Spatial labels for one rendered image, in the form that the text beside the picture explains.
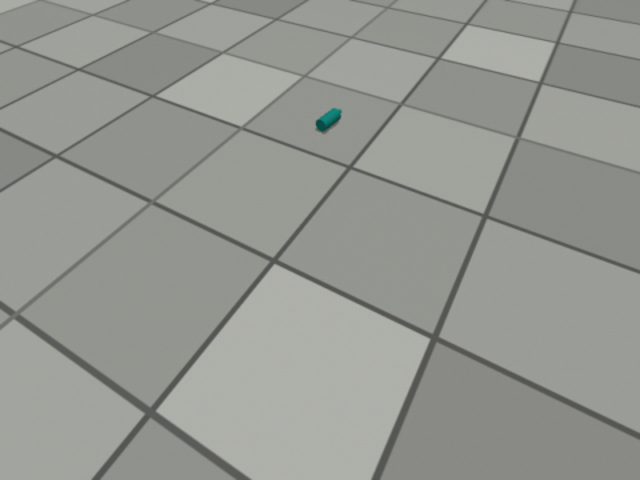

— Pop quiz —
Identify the bottle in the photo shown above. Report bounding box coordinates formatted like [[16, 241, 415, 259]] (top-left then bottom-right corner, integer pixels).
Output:
[[316, 108, 342, 132]]

